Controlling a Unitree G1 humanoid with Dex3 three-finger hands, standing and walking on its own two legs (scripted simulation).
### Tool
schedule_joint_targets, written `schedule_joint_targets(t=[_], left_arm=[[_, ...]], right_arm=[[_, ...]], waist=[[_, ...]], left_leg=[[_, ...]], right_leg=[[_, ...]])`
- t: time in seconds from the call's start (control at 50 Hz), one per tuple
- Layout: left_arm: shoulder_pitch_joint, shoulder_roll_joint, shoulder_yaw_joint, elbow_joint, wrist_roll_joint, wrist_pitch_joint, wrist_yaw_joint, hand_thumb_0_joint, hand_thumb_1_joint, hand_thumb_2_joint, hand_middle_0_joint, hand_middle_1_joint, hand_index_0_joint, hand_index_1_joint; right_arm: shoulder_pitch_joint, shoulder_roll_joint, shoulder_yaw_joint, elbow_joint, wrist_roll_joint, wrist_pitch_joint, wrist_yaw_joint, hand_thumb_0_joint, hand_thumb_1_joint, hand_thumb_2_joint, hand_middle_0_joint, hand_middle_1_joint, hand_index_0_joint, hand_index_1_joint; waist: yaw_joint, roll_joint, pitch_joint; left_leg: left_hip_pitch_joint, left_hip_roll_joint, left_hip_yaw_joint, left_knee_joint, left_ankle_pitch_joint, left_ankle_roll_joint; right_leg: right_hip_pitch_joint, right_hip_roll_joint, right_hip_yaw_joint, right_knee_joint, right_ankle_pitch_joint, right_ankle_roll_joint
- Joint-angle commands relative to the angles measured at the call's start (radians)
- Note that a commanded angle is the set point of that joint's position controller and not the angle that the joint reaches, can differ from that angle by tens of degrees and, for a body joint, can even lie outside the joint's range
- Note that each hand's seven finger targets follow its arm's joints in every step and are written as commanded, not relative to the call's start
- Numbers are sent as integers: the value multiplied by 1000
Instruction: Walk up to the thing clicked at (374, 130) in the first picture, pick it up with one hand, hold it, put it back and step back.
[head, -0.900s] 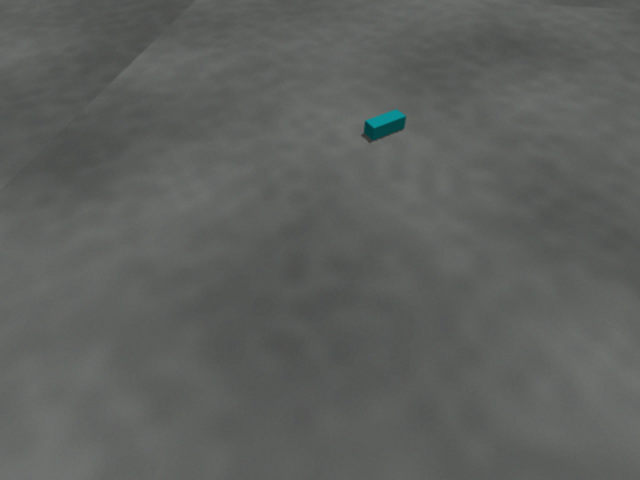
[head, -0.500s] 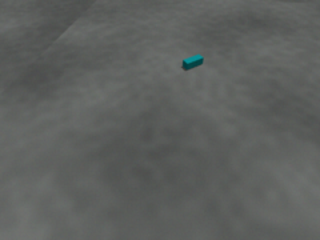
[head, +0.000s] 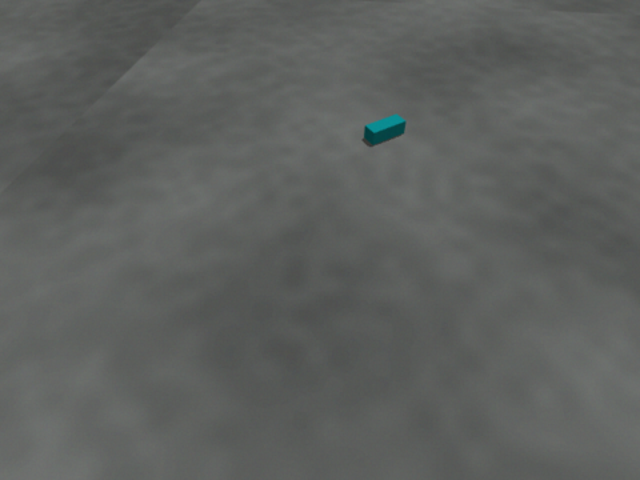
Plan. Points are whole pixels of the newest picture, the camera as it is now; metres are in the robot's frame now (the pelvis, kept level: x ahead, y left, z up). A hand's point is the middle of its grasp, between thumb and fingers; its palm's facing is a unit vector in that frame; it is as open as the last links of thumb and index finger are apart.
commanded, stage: stand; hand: left
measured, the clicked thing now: (384, 129) +1.89 -0.34 -0.75
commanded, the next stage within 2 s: walk up in 0.22 s
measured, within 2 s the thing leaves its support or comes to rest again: neither
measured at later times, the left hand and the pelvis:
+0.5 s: hand out of the picture +0.15 +0.25 -0.14, palm faces +0.06 -0.93 -0.36, open 7.4 cm; pelvis +0.04 -0.06 -0.01, yaw +4 degrees
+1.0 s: hand (256, 451) +0.20 +0.12 -0.20, palm faces +0.24 -0.93 -0.28, open 7.4 cm; pelvis +0.27 -0.14 -0.04, yaw +15 degrees
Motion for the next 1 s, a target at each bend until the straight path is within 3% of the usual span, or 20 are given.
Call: schedule_joint_targets(t=[0.0, 0.18, 0.2, 0.22, 0.26, 0.28, 0.46, 0.48, 0.52, 0.54, 0.56, 0.58, 0.62, 0.66, 0.8, 0.86, 0.88, 0.9, 0.92, 0.98], left_arm=[[-32, 215, 43, -60, -3, -15, 16, 0, 900, 900, -200, -300, -200, -300], [-31, 216, 43, -62, -2, -17, 13, 0, 900, 900, -200, -300, -200, -300], [-70, 368, 170, -157, 46, -13, -43, 0, 900, 900, -200, -300, -200, -300], [-109, 352, 172, -177, 61, -2, -66, 0, 900, 900, -200, -300, -200, -300], [-158, 277, 173, -244, 64, 6, -99, 0, 900, 900, -200, -300, -200, -300], [-196, 263, 174, -273, 63, 7, -108, 0, 900, 900, -200, -300, -200, -300], [-92, 283, 187, -290, 46, 10, -143, 0, 900, 900, -200, -300, -200, -300], [-34, 278, 189, -274, 44, 8, -139, 0, 900, 900, -200, -300, -200, -300], [262, 328, 220, -186, 49, -6, -113, 0, 900, 900, -200, -300, -200, -300], [378, 425, 247, -167, 64, -13, -96, 0, 900, 900, -200, -300, -200, -300], [227, 482, 234, -248, 65, -21, -88, 0, 900, 900, -200, -300, -200, -300], [89, 477, 221, -290, 42, -23, -94, 0, 900, 900, -200, -300, -200, -300], [7, 397, 195, -302, 32, -34, -93, 0, 900, 900, -200, -300, -200, -300], [-4, 355, 183, -304, 24, -38, -91, 0, 900, 900, -200, -300, -200, -300], [46, 339, 171, -332, 28, -26, -100, 0, 900, 900, -200, -300, -200, -300], [113, 284, 142, -351, 15, -19, -98, 0, 900, 900, -200, -300, -200, -300], [157, 247, 128, -357, 13, -18, -91, 0, 900, 900, -200, -300, -200, -300], [171, 205, 119, -386, 23, -22, -87, 0, 900, 900, -200, -300, -200, -300], [131, 367, 150, -390, 30, -14, -83, 0, 900, 900, -200, -300, -200, -300], [114, 367, 155, -351, 17, -22, -86, 0, 900, 900, -200, -300, -200, -300]], right_arm=[[-33, -212, -42, -56, 3, -21, -13, 0, -900, -900, 200, 300, 200, 300], [-29, -212, -41, -54, 1, -21, -12, 0, -900, -900, 200, 300, 200, 300], [143, -357, -131, -93, -3, -48, -5, 0, -900, -900, 200, 300, 200, 300], [142, -400, -154, -93, -12, -56, 2, 0, -900, -900, 200, 300, 200, 300], [161, -412, -178, -136, -23, -78, -3, 0, -900, -900, 200, 300, 200, 300], [175, -403, -184, -148, -21, -91, -12, 0, -900, -900, 200, 300, 200, 300], [93, -414, -183, -215, -41, -97, -7, 0, -900, -900, 200, 300, 200, 300], [68, -406, -181, -221, -43, -94, -6, 0, -900, -900, 200, 300, 200, 300], [-20, -320, -153, -255, -48, -83, -12, 0, -900, -900, 200, 300, 200, 300], [28, -201, -112, -255, -44, -85, -16, 0, -900, -900, 200, 300, 200, 300], [16, -227, -112, -298, -14, -89, -24, 0, -900, -900, 200, 300, 200, 300], [0, -311, -126, -266, -15, -90, -24, 0, -900, -900, 200, 300, 200, 300], [101, -345, -137, -197, -4, -97, 4, 0, -900, -900, 200, 300, 200, 300], [166, -336, -132, -179, 2, -99, 22, 0, -900, -900, 200, 300, 200, 300], [139, -289, -136, -257, 9, -94, 30, 0, -900, -900, 200, 300, 200, 300], [342, -326, -166, -223, -3, -101, -6, 0, -900, -900, 200, 300, 200, 300], [449, -391, -190, -221, -24, -107, -21, 0, -900, -900, 200, 300, 200, 300], [490, -487, -211, -249, -26, -107, -39, 0, -900, -900, 200, 300, 200, 300], [415, -506, -216, -288, 20, -108, -45, 0, -900, -900, 200, 300, 200, 300], [271, -403, -167, -309, 30, -119, -51, 0, -900, -900, 200, 300, 200, 300]], waist=[[-4, 1, -63], [-7, 4, -72], [-12, -112, -153], [-19, -18, -67], [-37, 91, -6], [-37, 82, 2], [39, 212, -21], [69, 205, -42], [242, -32, -144], [293, -379, -150], [200, -398, -91], [146, -222, 37], [52, -127, 82], [25, -140, 82], [34, -88, 36], [-69, 80, -112], [-118, 177, -184], [-115, 316, -227], [-117, 121, -242], [-35, -11, -69]], left_leg=[[2, 120, -90, -58, 153, 29], [-1, 119, -91, -60, 131, 31], [-68, 133, -202, 11, -364, 109], [-105, 182, -281, -30, -488, 124], [-5, 333, -565, -96, -570, 240], [43, 369, -615, -127, -533, 257], [-223, 201, -291, -122, -426, 188], [-264, 172, -244, -71, -400, 171], [-550, 55, -86, 318, -414, 109], [-752, -86, 2, 737, -506, 80], [-833, -54, 15, 858, -387, 50], [-769, 69, -56, 891, -294, 57], [-636, 106, -47, 803, -180, 55], [-543, 116, -14, 689, -185, 41], [-288, 70, 91, 315, -14, 39], [184, -8, 132, 220, 15, 90], [340, 121, -83, 172, -172, 150], [467, 407, -600, 66, -334, 231], [368, 519, -853, -52, -525, 340], [102, 382, -423, 8, -174, 268]], right_leg=[[-3, -121, 94, -56, 134, -31], [-1, -124, 102, -63, 124, -31], [-10, -78, 23, 89, -406, -52], [-158, -76, 27, 178, -475, -56], [-484, -60, 98, 491, -305, -36], [-582, -96, 159, 568, -257, -32], [-227, -66, 18, 360, -254, 10], [-119, -51, -14, 299, -232, 10], [346, -8, -76, 131, -149, -12], [434, -172, 186, 11, -407, -6], [259, -441, 610, -253, -728, -129], [45, -458, 616, -299, -818, -173], [-57, -331, 385, -227, -609, -172], [-86, -276, 214, -190, -458, -200], [-104, -221, -3, -122, -205, -198], [-268, -137, -135, 316, 221, -144], [-417, -89, -140, 595, 147, -105], [-682, 36, -91, 818, -379, -53], [-707, -39, 108, 913, -353, -40], [-657, -148, 140, 892, -192, -10]])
